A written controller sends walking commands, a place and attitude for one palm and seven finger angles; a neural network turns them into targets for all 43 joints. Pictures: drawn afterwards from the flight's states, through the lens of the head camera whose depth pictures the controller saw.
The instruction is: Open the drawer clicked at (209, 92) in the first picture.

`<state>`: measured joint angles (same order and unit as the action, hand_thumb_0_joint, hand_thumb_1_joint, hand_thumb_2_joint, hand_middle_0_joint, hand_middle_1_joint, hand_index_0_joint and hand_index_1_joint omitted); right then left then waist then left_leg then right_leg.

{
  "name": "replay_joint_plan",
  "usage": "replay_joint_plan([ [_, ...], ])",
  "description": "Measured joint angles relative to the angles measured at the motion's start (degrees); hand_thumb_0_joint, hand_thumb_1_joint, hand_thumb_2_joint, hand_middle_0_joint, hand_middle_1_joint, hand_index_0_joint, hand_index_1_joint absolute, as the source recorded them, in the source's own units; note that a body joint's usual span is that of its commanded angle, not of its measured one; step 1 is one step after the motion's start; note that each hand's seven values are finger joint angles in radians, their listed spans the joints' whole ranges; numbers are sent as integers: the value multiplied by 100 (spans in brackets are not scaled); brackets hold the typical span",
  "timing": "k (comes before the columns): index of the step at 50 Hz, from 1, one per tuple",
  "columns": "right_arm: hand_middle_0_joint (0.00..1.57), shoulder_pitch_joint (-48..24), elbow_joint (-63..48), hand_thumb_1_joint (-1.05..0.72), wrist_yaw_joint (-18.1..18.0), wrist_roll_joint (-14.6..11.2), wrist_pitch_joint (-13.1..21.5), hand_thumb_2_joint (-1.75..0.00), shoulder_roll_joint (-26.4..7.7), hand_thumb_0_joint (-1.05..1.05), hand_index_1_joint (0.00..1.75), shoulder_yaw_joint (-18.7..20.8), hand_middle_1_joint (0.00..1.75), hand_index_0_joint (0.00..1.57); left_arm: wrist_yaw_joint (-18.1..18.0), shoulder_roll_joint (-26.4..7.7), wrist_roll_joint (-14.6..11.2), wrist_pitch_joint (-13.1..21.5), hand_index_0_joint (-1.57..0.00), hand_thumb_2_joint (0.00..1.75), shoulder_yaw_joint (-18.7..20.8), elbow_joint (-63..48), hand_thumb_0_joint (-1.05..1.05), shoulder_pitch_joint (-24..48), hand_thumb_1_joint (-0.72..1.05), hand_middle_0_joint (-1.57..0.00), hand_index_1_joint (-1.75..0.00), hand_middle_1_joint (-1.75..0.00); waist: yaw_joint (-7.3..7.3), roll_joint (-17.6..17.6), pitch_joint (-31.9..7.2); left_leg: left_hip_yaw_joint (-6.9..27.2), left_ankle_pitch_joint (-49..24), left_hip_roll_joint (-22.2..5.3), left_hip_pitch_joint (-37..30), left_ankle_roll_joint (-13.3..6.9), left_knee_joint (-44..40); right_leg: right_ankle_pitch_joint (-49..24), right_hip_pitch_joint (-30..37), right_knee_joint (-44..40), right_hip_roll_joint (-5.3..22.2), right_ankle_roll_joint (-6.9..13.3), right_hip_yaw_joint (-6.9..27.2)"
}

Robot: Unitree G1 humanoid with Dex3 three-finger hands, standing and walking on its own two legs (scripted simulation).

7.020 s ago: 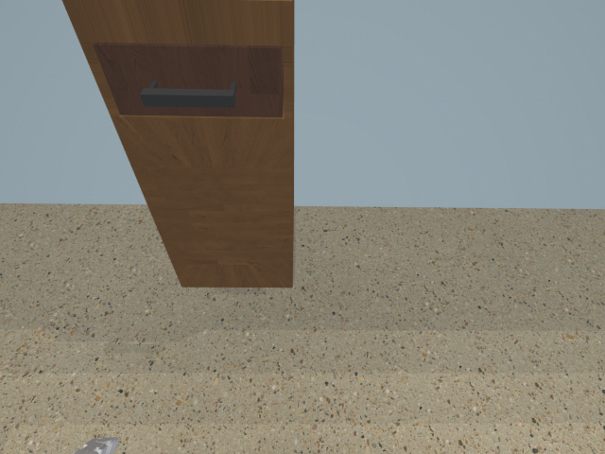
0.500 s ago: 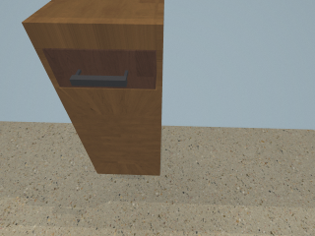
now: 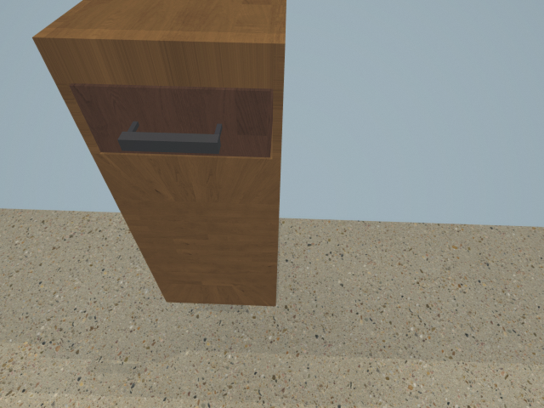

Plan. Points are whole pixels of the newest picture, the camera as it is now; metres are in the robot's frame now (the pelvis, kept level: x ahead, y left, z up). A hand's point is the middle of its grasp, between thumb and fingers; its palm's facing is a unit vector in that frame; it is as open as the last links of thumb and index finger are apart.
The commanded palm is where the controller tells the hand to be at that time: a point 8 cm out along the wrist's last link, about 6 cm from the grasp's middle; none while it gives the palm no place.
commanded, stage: shuffle to correct the standing spot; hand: left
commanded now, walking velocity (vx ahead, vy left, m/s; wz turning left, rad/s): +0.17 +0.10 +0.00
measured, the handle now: (173, 135) +0.59 +0.25 +0.08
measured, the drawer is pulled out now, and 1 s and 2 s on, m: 0.00 0.00 0.00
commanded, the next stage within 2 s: come to a stop and stand still in 0.06 s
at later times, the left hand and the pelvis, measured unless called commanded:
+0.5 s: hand out of the picture +0.12 +0.18 -0.16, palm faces +0.06 -0.96 -0.26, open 7.3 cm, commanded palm none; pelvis +0.06 -0.01 +0.00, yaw +2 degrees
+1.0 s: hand out of the picture +0.01 +0.19 -0.17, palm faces +0.09 -0.98 -0.18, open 7.4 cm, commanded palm none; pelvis +0.04 +0.02 +0.01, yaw +1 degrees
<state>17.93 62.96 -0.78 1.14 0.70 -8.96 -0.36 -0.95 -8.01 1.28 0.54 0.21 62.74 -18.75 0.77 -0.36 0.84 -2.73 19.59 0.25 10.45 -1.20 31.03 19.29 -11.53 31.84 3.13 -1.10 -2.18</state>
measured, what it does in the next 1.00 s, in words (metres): steps on the spot: right foot, then left foot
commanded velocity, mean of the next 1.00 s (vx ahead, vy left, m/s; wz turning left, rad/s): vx -0.01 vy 0.03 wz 0.00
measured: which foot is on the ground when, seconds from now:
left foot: down 0.00-0.44, up 0.46-0.68, down 0.70-1.00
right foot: down 0.00-0.16, up 0.18-0.38, down 0.40-1.00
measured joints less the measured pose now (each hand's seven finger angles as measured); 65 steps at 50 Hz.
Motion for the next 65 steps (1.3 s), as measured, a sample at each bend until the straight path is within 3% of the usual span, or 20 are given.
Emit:
replay_joint_plan([
  [5,20,93,-44,-91,27,12,-11,-90,-28,1,30,44,30,20,7,38,0,81,-20,90,93,-17,0,-246,90,-20,-29,-30,23,-19,-5,47,303,-64,171,-19,442,223,-6,179,-28,-31,-106],
  [8,20,102,-42,-91,23,7,70,-90,5,1,30,52,30,20,6,-2,6,53,-20,90,150,31,0,-374,90,-20,-29,-30,64,160,15,-46,410,46,34,-58,373,384,0,339,87,-8,-30],
  [12,20,171,-130,-91,-81,39,253,-90,49,1,30,35,30,20,-17,-27,-11,-60,-20,90,139,134,0,-287,90,-20,-29,-30,-13,143,91,-156,414,66,-203,-172,141,1102,-646,1982,9,244,-79],
  [14,20,225,-126,-91,-124,47,255,-90,106,1,30,4,30,20,-30,-51,-37,-79,-20,90,151,83,0,-96,90,-20,-29,-30,-78,117,165,-130,305,83,-356,-155,-113,1119,-920,2285,-19,260,-162],
  [17,20,268,-38,-91,-150,26,191,-90,173,0,30,-26,30,20,-41,-47,-69,-56,-20,90,144,-124,1,269,91,-20,-29,-30,-98,39,285,-66,163,111,-531,-107,-425,554,-1016,1605,-40,231,-245],
  [20,20,281,52,-91,-144,-28,115,-90,229,1,30,-6,30,20,-95,-123,-61,47,-20,90,150,-336,1,538,92,-20,-29,-30,-68,10,378,-28,246,160,-581,-27,-352,-609,-730,368,-43,230,-259],
  [23,20,158,95,-91,-123,-93,1,-90,185,1,30,97,30,20,-126,-134,-65,167,-20,90,124,-438,1,696,93,-20,-29,-30,-111,-146,367,34,597,70,-264,40,339,-323,-692,374,-97,326,-355],
  [25,20,2,70,-91,-128,-112,-98,-90,171,1,30,157,30,20,-153,-140,-45,175,-20,90,104,-497,0,786,92,-20,-29,-30,-143,-129,352,68,1061,49,110,72,1096,-269,-682,333,-65,374,-414],
  [28,20,-270,-35,-91,-98,-114,-186,-90,144,1,30,217,30,20,-169,-115,-6,92,-20,90,93,-590,0,884,92,-20,-29,-30,-119,-38,350,77,1122,-29,530,128,1673,-429,-634,125,-29,378,-438],
  [31,20,-449,-159,-93,-81,-72,-225,-90,54,2,30,261,30,20,-155,-91,15,8,-20,90,120,-664,0,889,92,-20,-29,-30,-68,80,294,19,820,-108,661,187,1395,-571,-639,-24,5,346,-413],
  [36,20,-457,-363,-93,-38,-29,-82,-90,-62,1,30,264,30,20,-97,-190,-33,-147,-21,90,180,-677,0,734,92,-20,-29,-30,-36,186,167,-64,-282,-204,294,157,13,-544,-752,184,-24,214,-379],
  [39,20,-339,-389,-93,-40,26,-90,-90,4,1,30,198,30,19,-68,-243,-33,-246,-20,90,199,-568,0,603,92,-20,-29,-30,5,287,66,-109,-278,-164,242,114,-6,-265,-684,149,-24,184,-288],
  [43,20,-250,-341,-93,-80,26,-108,-90,63,1,30,125,30,20,-16,-244,-25,-183,-20,90,144,-432,0,375,91,-20,-29,-30,87,297,29,-158,-362,-98,113,92,-226,-822,-544,-188,-2,151,-207],
  [46,20,-216,-268,-94,-67,1,-122,-90,16,1,30,106,30,20,-2,-166,-32,-136,-20,90,67,-269,0,154,91,-20,-29,-30,103,174,6,-164,-397,-118,25,91,-338,-848,-431,-351,-33,118,-206],
  [52,20,-123,-125,-93,-47,-27,-70,-90,32,1,30,37,30,20,-21,-32,-57,-91,-20,90,-32,28,0,-180,91,-20,-29,-30,74,96,0,-192,-470,-136,-68,94,-533,-904,-341,-562,-68,118,-186],
  [57,20,-22,-294,-93,40,-28,-123,-90,-16,1,30,60,30,20,-86,74,-47,0,-20,90,-141,107,0,-312,90,-20,-29,-30,-12,-69,38,-186,-198,-191,202,75,-22,-755,-518,-263,-90,109,-190],
  [65,20,208,-231,-92,-3,-31,13,-90,80,1,30,-49,30,20,-71,29,-88,34,-20,90,-132,97,0,-76,90,-20,-29,-30,-67,-191,-80,-210,-200,-56,-67,1,-225,-640,-351,-231,33,21,-153],
])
